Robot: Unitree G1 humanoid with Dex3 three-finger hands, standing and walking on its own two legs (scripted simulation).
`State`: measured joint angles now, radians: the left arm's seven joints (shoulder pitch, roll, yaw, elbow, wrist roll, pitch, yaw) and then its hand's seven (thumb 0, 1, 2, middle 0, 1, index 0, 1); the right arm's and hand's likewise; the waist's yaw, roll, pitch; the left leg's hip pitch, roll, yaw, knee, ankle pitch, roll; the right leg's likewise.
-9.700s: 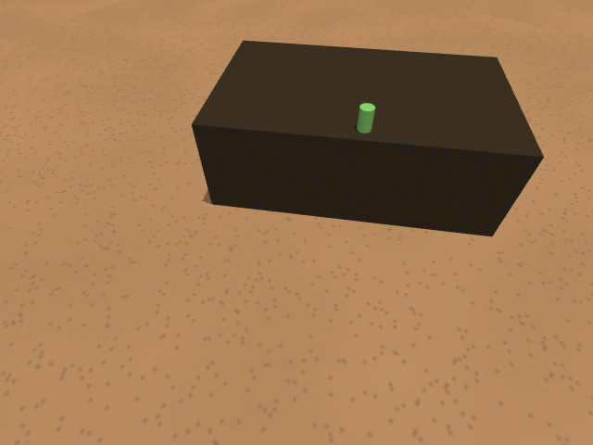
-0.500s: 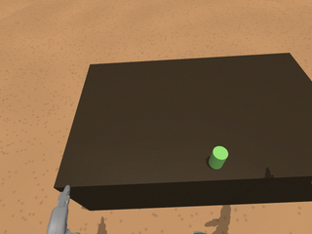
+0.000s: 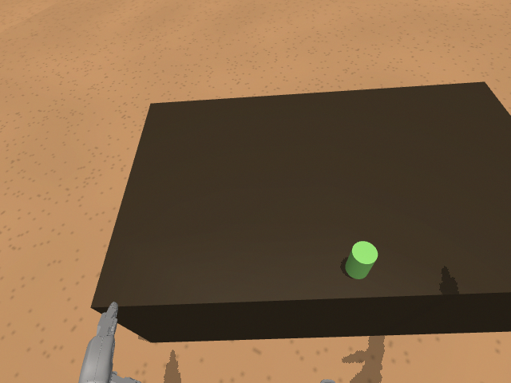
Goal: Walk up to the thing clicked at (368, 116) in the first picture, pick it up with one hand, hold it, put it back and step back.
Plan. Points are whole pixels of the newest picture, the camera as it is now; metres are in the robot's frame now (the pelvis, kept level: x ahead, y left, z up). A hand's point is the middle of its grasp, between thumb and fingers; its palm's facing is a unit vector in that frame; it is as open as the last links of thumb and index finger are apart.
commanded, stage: go down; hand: right
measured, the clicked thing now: (360, 260) +0.41 -0.20 -0.25
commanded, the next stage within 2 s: approach in 0.30 s
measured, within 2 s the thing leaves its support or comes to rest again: neither
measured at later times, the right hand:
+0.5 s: hand out of the picture +0.33 -0.39 +0.04, palm faces +0.20 +0.98 -0.10, open 17.5 cm
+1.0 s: hand (435, 267) +0.36 -0.32 -0.15, palm faces +0.16 +0.99 +0.04, open 17.7 cm
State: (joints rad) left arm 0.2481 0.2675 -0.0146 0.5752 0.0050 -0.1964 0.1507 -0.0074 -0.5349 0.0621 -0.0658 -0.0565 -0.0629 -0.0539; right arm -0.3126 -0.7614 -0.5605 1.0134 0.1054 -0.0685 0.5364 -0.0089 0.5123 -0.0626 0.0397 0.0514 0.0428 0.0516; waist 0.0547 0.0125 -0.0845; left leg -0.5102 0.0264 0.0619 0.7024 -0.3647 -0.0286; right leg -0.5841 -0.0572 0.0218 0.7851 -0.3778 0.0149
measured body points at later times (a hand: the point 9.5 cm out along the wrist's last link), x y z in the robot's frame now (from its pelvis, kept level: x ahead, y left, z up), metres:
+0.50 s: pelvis -0.01 +0.00 +0.00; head +0.05 -0.04 +0.44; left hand +0.14 +0.26 -0.06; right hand +0.31 -0.44 +0.05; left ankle -0.01 +0.14 -0.71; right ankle +0.00 -0.12 -0.71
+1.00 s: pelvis -0.05 +0.00 -0.12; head +0.10 -0.09 +0.30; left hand +0.11 +0.26 -0.09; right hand +0.34 -0.37 -0.15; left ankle -0.01 +0.14 -0.71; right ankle +0.00 -0.12 -0.71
